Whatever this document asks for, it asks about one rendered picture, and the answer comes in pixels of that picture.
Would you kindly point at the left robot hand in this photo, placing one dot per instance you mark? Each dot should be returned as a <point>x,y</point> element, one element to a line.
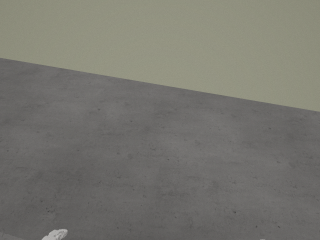
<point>56,234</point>

